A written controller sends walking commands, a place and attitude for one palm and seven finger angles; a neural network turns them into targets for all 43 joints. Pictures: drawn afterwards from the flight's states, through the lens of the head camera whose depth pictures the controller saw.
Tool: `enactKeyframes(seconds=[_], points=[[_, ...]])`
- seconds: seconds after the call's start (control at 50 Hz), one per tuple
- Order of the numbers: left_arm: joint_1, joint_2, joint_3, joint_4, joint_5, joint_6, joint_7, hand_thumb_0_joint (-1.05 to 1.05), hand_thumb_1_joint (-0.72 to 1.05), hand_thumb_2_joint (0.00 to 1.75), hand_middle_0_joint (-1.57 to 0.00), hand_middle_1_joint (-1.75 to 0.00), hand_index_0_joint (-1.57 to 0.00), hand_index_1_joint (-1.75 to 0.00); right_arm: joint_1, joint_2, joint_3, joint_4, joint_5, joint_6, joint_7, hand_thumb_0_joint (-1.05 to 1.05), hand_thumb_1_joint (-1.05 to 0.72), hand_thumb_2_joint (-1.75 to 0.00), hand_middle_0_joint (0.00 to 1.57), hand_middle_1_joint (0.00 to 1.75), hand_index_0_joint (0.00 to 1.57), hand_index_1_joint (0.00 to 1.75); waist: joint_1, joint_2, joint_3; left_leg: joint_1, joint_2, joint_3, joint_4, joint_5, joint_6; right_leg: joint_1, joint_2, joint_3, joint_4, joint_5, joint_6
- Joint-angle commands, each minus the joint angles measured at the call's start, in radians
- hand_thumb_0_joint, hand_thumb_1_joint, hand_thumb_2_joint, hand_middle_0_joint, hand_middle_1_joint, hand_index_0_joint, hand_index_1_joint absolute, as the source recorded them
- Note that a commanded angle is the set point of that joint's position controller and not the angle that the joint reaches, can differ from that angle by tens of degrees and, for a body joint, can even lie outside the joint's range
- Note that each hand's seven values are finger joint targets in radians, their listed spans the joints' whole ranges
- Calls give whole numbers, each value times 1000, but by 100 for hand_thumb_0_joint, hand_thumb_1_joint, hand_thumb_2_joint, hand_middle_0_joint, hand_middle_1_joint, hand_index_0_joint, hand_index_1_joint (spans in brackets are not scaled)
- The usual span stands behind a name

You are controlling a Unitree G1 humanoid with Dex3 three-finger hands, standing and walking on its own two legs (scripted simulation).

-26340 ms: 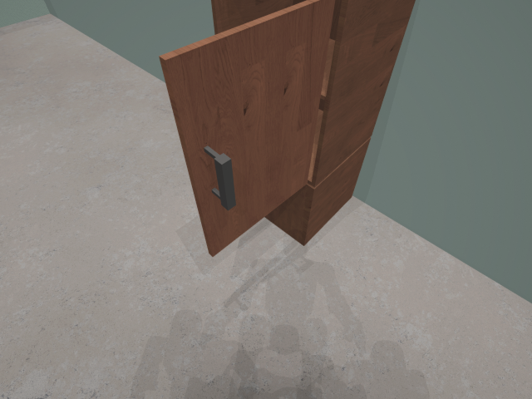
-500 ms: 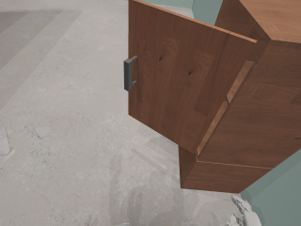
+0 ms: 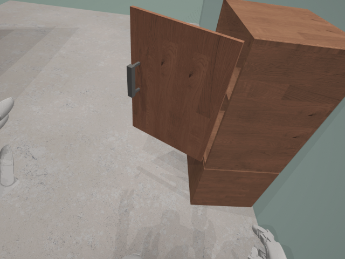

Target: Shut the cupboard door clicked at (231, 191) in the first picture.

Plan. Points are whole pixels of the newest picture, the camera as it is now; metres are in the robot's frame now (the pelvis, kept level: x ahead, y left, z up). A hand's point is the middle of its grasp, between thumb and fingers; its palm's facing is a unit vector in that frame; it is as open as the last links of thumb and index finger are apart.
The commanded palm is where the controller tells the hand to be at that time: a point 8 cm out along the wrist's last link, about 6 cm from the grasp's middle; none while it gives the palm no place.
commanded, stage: stop stepping back and stand still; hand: left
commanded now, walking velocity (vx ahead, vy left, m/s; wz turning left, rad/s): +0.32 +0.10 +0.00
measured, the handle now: (134, 79) +0.80 +0.24 -0.02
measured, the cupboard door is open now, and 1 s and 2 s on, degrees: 59 59 59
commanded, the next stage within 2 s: let the arm hang, fingers relaxed in 1.34 s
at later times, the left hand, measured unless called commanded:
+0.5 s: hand out of the picture +0.08 +0.30 +0.18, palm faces +0.54 -0.73 -0.43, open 7.4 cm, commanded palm +0.04 +0.32 +0.18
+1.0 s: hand out of the picture +0.14 +0.32 +0.16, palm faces +0.52 -0.74 -0.43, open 7.4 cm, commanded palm +0.08 +0.35 +0.18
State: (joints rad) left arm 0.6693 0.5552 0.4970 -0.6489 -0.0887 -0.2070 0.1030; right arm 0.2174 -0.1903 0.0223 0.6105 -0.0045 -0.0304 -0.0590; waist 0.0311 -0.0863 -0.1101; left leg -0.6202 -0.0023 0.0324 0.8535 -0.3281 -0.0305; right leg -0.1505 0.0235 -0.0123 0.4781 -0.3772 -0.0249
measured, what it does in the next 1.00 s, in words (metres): steps on the spot: left foot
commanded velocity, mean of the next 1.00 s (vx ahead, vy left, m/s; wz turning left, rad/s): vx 0.10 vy -0.02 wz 0.00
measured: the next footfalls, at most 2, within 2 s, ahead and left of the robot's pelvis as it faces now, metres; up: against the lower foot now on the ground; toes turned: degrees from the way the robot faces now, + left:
left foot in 0.10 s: +0.01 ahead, +0.15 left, +0.00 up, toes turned +6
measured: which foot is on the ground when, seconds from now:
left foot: up 0.00-0.08, down 0.10-1.00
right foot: down 0.00-1.00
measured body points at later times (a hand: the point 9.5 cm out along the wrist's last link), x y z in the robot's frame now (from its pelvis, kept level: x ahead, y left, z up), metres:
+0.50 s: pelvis -0.08 +0.02 +0.00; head -0.12 +0.02 +0.45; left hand +0.05 +0.33 +0.20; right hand +0.07 -0.20 -0.09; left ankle -0.03 +0.13 -0.71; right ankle -0.08 -0.10 -0.73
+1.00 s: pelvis -0.03 +0.04 +0.00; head -0.04 +0.04 +0.45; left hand +0.11 +0.36 +0.18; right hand +0.13 -0.19 -0.09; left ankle -0.03 +0.14 -0.73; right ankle -0.06 -0.07 -0.73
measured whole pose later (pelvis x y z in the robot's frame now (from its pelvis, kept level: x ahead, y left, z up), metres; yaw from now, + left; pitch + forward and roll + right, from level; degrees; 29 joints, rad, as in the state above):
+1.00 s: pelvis -0.03 +0.04 +0.00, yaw +4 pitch +0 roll -1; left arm 0.53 0.40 0.39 -0.42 -0.04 -0.15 0.17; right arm 0.25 -0.21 0.02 0.67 0.02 -0.06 -0.07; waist 0.01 0.00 -0.04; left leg -0.27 0.01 0.03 0.55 -0.28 0.02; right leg -0.18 0.04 -0.02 0.52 -0.33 -0.03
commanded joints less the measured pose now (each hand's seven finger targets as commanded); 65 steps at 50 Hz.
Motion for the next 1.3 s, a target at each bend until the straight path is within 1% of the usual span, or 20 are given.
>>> enactKeyframes(seconds=[0.0,0.1,0.12,0.14,0.2,0.3,0.34,0.4,0.42,0.46,0.52,0.54,0.6,0.64,0.72,0.78,0.82,0.9,1.0,1.28], points=[[-361,48,-17,67,41,30,82,0,90,90,-20,-30,-20,-30,-86,-143,-47,-103,13,-43,-52,0,-90,-90,20,30,20,30,-68,84,133,286,38,-15,-130,36,18,-292,-227,68,-125,258,-58],[-336,40,-51,14,56,17,84,0,90,90,-20,-30,-20,-30,-90,-171,-63,-133,34,-98,-63,0,-90,-90,20,30,20,30,-41,26,142,351,71,-50,-345,159,62,-188,-152,103,-133,156,-2],[-279,67,-3,-31,54,5,84,0,90,90,-20,-30,-20,-30,-67,-155,-51,-122,22,-96,-57,0,-90,-90,20,30,20,30,-52,130,93,350,81,-87,-397,199,70,-150,-105,22,-58,185,6],[-288,94,25,-101,46,-6,76,0,90,90,-20,-30,-20,-30,-76,-158,-48,-120,15,-100,-53,0,-90,-90,20,30,20,30,-51,251,55,309,116,-173,-516,124,67,-93,-44,-32,18,83,32],[-281,67,33,-145,52,-30,77,0,90,90,-20,-30,-20,-30,-79,-148,-47,-126,7,-135,-43,0,-90,-90,20,30,20,30,-52,293,67,203,187,-305,-704,-306,92,-11,12,-21,72,8,43],[-92,56,77,-22,47,-15,78,0,90,90,-20,-30,-20,-30,-61,-136,-55,-129,1,-130,-30,0,-90,-90,20,30,20,30,-41,282,10,132,123,-150,-642,-367,56,99,32,-59,-17,-48,4],[-59,61,88,20,39,-1,80,0,90,90,-20,-30,-20,-30,-51,-133,-60,-123,0,-113,-24,0,-90,-90,20,30,20,30,-40,172,-9,141,75,-90,-497,-299,43,72,-18,2,-72,-115,-38],[-151,44,45,41,43,5,86,0,90,90,-20,-30,-20,-30,-43,-122,-62,-104,-5,-82,-21,0,-90,-90,20,30,20,30,-46,-101,91,82,16,-8,-47,-60,30,-109,-270,412,-287,-354,-171],[-216,29,16,42,49,0,90,0,90,90,-20,-30,-20,-30,-44,-129,-65,-96,0,-83,-17,0,-90,-90,20,30,20,30,-47,-125,122,34,28,-25,46,-34,29,-100,-325,459,-298,-312,-205],[-333,9,-32,85,61,-5,91,0,90,90,-20,-30,-20,-30,-58,-129,-60,-87,0,-86,-18,0,-90,-90,20,30,20,30,-55,-77,192,105,83,-79,-1,-110,43,-243,-329,385,-266,-334,-180],[-445,20,-60,65,76,-7,93,0,90,90,-20,-30,-20,-30,-71,-134,-56,-86,1,-91,-40,0,-90,-90,20,30,20,30,-67,36,173,401,22,45,-238,-46,54,-369,-184,144,-147,-317,-93],[-474,35,-56,17,73,-9,93,0,90,90,-20,-30,-20,-30,-74,-153,-65,-98,7,-98,-49,0,-90,-90,20,30,20,30,-69,106,168,431,53,-32,-329,-118,70,-385,-148,107,-50,-292,-68],[-423,51,2,-89,65,-36,93,0,90,90,-20,-30,-20,-30,-75,-140,-50,-116,7,-125,-46,0,-90,-90,20,30,20,30,-66,386,116,320,297,-489,-725,-509,173,-313,19,-5,398,-133,27],[-357,88,56,-126,71,-40,86,0,90,90,-20,-30,-20,-30,-87,-126,-56,-119,-5,-143,-33,0,-90,-90,20,30,20,30,-44,352,94,241,298,-459,-738,-469,175,-239,-12,33,449,-93,17],[-174,28,41,-80,63,-32,80,0,90,90,-20,-30,-20,-30,-77,-127,-47,-129,0,-136,-11,0,-90,-90,20,30,20,30,-31,258,57,166,169,-129,-557,-237,84,43,-5,-27,-14,31,14],[-177,36,57,3,50,-20,82,0,90,90,-20,-30,-20,-30,-57,-126,-53,-128,0,-112,-6,0,-90,-90,20,30,20,30,-46,65,49,194,56,-22,-294,-79,33,-57,-169,269,-188,-42,-70],[-158,18,30,66,43,-1,89,0,90,90,-20,-30,-20,-30,-53,-121,-57,-115,13,-92,-3,0,-90,-90,20,30,20,30,-49,-49,80,190,48,-35,-164,17,26,-84,-253,373,-239,40,-110],[-224,29,15,60,50,-10,90,0,90,90,-20,-30,-20,-30,-68,-126,-49,-111,20,-82,-17,0,-90,-90,20,30,20,30,-46,19,21,325,56,-38,-349,205,41,10,-166,155,-64,477,-42],[-239,53,17,-55,59,-24,76,0,90,90,-20,-30,-20,-30,-84,-129,-47,-137,18,-83,-28,0,-90,-90,20,30,20,30,-34,178,-59,472,136,-106,-380,654,69,13,-54,32,33,521,30],[-111,33,39,0,33,-27,68,0,90,90,-20,-30,-20,-30,-75,-132,-50,-165,25,-61,-27,0,-90,-90,20,30,20,30,-41,173,-40,364,117,-80,-432,416,47,55,-65,56,-37,455,19]])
